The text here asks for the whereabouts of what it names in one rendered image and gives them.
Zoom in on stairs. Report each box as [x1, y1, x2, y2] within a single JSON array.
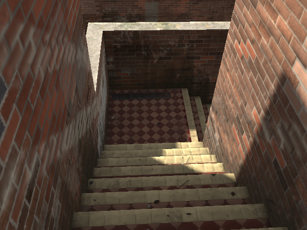
[[71, 142, 288, 230], [189, 96, 211, 142]]

